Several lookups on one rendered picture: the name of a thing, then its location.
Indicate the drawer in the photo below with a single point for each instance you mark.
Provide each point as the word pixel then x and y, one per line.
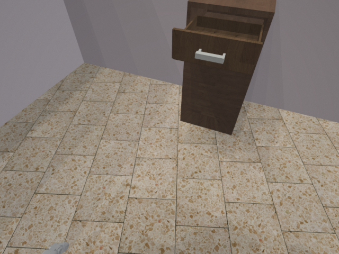
pixel 240 41

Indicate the robot left hand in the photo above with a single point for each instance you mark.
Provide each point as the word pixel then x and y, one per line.
pixel 57 248

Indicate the handle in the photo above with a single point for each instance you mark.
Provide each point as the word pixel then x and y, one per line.
pixel 210 57

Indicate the cabinet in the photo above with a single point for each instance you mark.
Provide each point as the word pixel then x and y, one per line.
pixel 212 97

